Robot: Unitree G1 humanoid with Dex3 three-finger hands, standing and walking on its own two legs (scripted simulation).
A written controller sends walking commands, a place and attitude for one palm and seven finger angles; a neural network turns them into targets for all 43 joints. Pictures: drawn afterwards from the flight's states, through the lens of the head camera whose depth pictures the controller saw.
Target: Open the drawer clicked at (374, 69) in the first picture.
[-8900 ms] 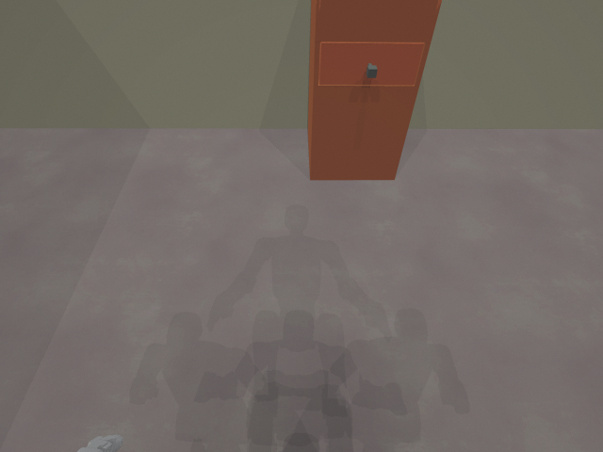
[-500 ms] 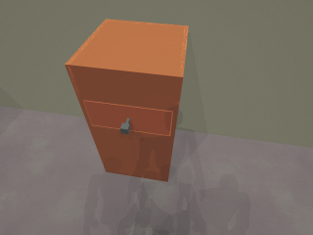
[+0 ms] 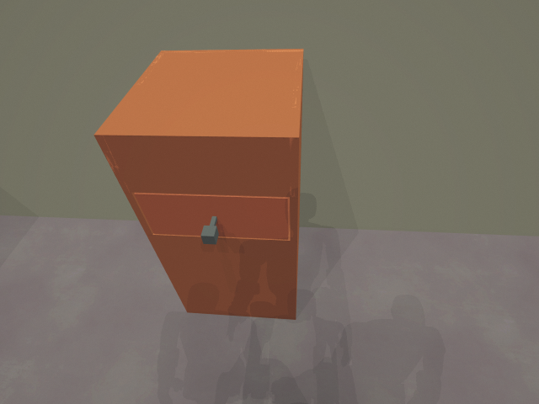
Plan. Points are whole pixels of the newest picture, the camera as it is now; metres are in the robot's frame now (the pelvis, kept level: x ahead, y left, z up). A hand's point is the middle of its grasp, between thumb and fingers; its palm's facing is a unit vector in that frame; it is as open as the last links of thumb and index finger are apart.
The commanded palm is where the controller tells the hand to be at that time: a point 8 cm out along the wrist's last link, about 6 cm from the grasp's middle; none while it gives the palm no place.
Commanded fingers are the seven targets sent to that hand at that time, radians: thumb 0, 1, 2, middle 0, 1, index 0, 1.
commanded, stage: look again from close up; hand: left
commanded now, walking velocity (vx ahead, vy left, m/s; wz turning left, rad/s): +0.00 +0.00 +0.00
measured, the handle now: (211, 229) +0.56 +0.19 -0.17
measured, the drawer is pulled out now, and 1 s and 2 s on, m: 0.00 0.00 0.00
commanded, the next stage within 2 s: come to a stop and stand still in 0.14 s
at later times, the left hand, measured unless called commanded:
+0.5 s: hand out of the picture -0.02 +0.16 -0.18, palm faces +0.05 -0.98 -0.17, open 7.3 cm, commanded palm none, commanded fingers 0.00 0.90 0.90 -0.20 -0.30 -0.20 -0.30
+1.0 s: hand out of the picture -0.05 +0.16 -0.18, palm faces +0.07 -0.98 -0.16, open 7.3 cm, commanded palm none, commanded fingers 0.00 0.90 0.90 -0.20 -0.30 -0.20 -0.30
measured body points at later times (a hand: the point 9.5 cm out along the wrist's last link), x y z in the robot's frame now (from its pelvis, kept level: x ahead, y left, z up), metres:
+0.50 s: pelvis -0.01 +0.00 +0.00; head -0.02 +0.00 +0.45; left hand -0.02 +0.21 -0.17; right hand +0.00 -0.23 -0.16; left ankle -0.04 +0.13 -0.74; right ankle +0.04 -0.12 -0.74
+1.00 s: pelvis -0.02 +0.01 +0.00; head -0.03 +0.00 +0.45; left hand -0.05 +0.22 -0.16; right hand -0.06 -0.19 -0.16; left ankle -0.04 +0.13 -0.74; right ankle +0.04 -0.12 -0.74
